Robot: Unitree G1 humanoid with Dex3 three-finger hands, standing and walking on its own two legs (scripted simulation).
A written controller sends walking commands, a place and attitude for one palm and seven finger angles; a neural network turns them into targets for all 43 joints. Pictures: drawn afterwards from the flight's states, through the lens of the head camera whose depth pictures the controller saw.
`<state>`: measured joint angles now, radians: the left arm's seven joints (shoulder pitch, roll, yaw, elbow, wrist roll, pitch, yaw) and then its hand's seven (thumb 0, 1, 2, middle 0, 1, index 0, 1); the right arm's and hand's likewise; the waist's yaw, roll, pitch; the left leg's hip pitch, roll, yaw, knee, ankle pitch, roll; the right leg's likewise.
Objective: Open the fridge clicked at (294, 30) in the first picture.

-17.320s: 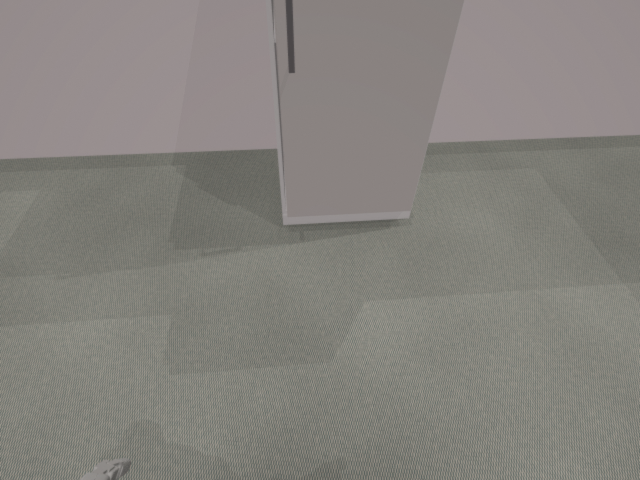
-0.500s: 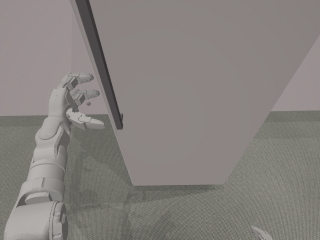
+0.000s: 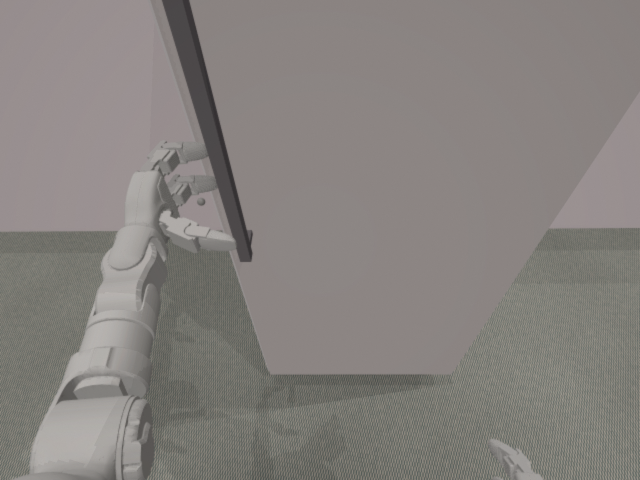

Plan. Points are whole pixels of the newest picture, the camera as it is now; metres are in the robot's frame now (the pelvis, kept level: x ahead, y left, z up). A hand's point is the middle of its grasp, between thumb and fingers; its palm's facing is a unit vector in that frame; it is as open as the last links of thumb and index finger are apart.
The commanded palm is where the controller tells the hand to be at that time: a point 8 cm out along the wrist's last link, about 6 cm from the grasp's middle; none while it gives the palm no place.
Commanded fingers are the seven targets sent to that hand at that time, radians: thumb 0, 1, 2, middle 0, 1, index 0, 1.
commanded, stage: feel for the door with the fingertips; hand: left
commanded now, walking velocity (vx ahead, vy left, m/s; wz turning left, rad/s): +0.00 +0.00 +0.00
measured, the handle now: (215, 122) +0.47 +0.14 +0.21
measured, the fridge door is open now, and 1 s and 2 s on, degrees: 0 0 0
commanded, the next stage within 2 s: slide the fingers in behind the handle in 0.12 s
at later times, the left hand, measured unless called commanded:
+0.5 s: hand (200, 201) +0.42 +0.17 +0.13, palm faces +0.04 -1.00 -0.01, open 13.8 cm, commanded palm +0.39 +0.21 +0.13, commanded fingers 0.00 -0.50 0.30 -0.30 -1.20 -0.30 -1.20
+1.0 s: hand (224, 204) +0.41 +0.14 +0.13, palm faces +0.02 -1.00 +0.00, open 14.0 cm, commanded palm +0.38 +0.19 +0.13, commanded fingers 0.00 -0.50 0.30 -0.30 -1.20 -0.30 -1.20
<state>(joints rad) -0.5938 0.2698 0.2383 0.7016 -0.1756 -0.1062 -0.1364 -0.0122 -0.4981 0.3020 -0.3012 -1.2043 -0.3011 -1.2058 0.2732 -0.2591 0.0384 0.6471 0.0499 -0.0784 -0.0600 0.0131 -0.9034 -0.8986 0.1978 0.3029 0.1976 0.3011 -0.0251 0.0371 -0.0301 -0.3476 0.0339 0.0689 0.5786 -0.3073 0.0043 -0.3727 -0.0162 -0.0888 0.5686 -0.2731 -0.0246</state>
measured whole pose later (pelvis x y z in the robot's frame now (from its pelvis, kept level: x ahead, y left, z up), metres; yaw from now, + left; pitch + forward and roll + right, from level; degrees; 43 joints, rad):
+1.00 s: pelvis +0.00 +0.00 +0.00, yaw -1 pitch +4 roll +0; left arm -0.56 0.21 0.19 0.65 -0.17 -0.15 -0.08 -0.01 -0.50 0.30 -0.30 -1.20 -0.30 -1.20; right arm 0.28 -0.26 0.03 0.65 0.05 -0.09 -0.04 0.01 -0.90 -0.90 0.20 0.30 0.20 0.30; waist -0.02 0.04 -0.04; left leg -0.34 0.04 0.08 0.57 -0.30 0.00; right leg -0.37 -0.01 -0.08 0.57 -0.27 -0.03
